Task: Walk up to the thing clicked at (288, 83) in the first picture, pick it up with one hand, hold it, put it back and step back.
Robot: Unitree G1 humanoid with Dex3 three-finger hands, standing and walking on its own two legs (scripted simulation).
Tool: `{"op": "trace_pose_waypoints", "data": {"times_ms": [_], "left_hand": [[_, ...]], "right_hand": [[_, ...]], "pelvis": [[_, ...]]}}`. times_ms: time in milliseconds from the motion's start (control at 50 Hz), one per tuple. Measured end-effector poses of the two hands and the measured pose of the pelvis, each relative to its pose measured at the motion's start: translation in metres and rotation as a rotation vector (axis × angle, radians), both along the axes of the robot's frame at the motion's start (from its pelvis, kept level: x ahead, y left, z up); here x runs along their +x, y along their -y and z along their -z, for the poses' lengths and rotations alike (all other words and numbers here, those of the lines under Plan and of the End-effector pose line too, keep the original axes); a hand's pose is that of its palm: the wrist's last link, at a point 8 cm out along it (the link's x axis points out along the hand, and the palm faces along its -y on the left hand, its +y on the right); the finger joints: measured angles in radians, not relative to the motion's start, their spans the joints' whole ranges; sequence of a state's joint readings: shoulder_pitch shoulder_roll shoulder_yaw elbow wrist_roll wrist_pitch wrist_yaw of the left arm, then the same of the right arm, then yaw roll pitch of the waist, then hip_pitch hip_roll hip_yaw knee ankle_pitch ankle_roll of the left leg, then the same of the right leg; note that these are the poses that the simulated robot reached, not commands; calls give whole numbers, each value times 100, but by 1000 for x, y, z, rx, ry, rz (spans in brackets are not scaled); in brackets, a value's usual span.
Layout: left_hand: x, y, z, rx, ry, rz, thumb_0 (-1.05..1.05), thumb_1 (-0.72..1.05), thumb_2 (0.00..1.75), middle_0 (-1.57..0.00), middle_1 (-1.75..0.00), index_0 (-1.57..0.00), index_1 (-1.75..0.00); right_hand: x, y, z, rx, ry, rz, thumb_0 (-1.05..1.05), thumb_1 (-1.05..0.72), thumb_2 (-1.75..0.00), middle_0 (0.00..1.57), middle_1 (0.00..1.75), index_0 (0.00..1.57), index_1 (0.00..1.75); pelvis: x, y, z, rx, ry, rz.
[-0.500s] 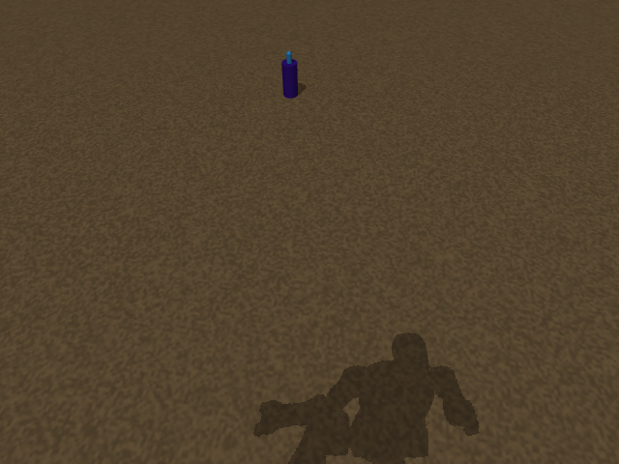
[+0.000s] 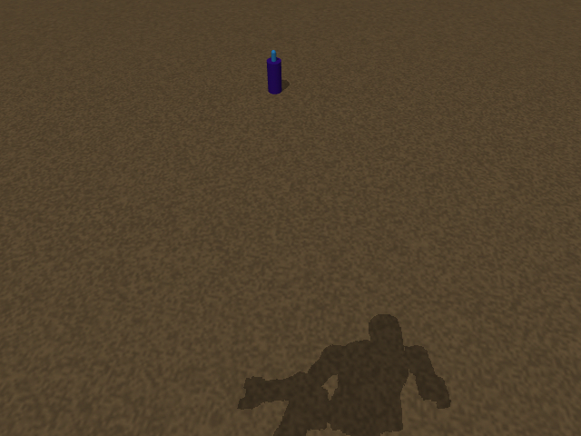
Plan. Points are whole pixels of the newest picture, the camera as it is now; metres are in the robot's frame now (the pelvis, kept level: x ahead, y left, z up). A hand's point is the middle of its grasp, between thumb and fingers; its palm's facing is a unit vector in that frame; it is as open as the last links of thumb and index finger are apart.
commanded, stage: stand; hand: left
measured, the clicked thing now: (274, 71) +2.11 +0.15 -0.65
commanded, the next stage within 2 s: walk up in 0.62 s
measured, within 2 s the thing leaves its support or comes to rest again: neither
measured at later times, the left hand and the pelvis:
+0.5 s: hand out of the picture +0.07 +0.25 -0.16, palm faces -0.02 -0.94 -0.34, open 7.4 cm; pelvis +0.00 +0.00 +0.00, yaw +0 degrees
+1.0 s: hand out of the picture +0.10 +0.35 -0.18, palm faces -0.01 -0.93 -0.38, open 7.4 cm; pelvis +0.10 +0.05 -0.03, yaw +0 degrees
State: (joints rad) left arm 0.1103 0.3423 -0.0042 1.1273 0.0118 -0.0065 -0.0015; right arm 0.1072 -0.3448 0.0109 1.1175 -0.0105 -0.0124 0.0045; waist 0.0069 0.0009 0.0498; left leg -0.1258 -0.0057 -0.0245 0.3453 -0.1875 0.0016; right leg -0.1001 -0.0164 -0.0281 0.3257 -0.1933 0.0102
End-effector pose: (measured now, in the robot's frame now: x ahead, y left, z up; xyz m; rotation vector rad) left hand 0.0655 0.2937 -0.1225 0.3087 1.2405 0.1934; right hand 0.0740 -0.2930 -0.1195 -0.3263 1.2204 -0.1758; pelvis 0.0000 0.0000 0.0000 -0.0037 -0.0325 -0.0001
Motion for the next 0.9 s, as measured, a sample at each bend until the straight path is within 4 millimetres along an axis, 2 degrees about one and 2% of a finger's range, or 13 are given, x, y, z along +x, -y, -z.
{"op": "trace_pose_waypoints", "data": {"times_ms": [620, 700, 800, 900], "left_hand": [[5, 1, -2, 4, 3, 2, 1, 91, 90, -21, -30, -21, -30], [8, -6, -4, -12, 46, 5, 1, 91, 90, -21, -30, -21, -30], [5, -30, -4, 16, 91, -28, 1, 91, 90, -21, -30, -21, -30], [-1, -65, -2, 35, 20, -65, 1, 90, 90, -21, -30, -21, -30]], "right_hand": [[4, 2, 0, -1, 1, 2, 1, -90, -90, 20, 30, 20, 30], [7, 11, -2, 15, 39, 2, 1, -90, -90, 20, 30, 20, 30], [31, 23, -3, -28, 36, -34, 1, -90, -90, 20, 30, 20, 30], [84, 10, -22, -51, 87, -89, 1, -90, -90, 20, 30, 20, 30]], "pelvis": [[5, 1, 0, 2, -1, 1], [11, 2, 4, 1, -19, 4], [27, -5, 13, -22, -18, -24], [58, -24, 12, -24, -9, -29]]}}
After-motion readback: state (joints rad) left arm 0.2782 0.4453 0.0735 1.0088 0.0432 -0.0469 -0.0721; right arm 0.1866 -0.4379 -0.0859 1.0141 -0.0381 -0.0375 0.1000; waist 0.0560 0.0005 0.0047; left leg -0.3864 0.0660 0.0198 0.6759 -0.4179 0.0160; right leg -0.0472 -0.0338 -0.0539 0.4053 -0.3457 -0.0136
